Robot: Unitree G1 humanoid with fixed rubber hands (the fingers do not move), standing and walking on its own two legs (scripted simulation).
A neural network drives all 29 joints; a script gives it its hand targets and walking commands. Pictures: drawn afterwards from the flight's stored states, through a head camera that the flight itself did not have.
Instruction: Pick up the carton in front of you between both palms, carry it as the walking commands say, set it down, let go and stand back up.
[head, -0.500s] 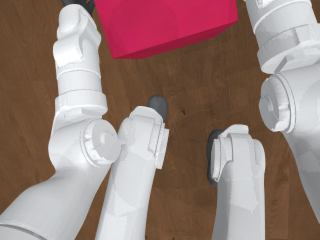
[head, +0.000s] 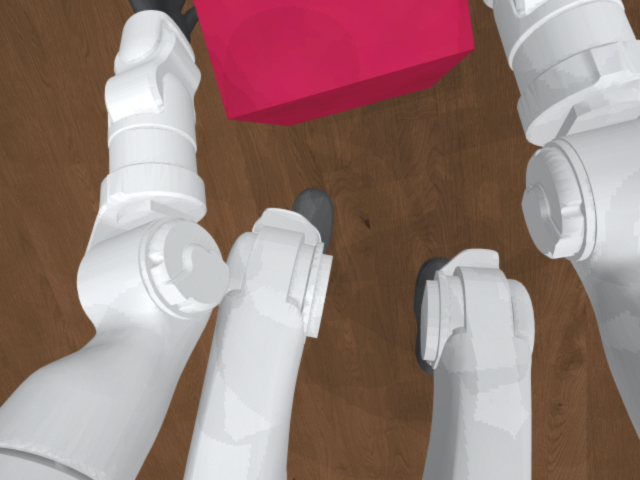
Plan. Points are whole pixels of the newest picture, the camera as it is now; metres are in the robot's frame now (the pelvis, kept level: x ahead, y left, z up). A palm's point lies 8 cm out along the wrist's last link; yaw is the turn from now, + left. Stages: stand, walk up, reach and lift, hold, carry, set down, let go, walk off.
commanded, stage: set down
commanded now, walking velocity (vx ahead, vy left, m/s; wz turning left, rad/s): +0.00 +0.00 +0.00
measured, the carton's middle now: (331, 5) +0.53 +0.11 -0.26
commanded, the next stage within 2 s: let go in 1.88 s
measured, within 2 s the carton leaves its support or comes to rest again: rests again in 0.58 s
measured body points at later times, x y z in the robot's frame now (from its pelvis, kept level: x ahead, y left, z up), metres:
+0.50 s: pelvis +0.00 +0.00 -0.01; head +0.39 -0.02 +0.21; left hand +0.49 +0.27 -0.19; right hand +0.60 -0.02 -0.21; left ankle +0.15 +0.15 -0.37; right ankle +0.07 -0.09 -0.37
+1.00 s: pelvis +0.00 +0.02 -0.01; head +0.39 +0.01 +0.21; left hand +0.50 +0.31 -0.17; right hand +0.64 -0.03 -0.17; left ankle +0.15 +0.14 -0.37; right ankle +0.07 -0.09 -0.37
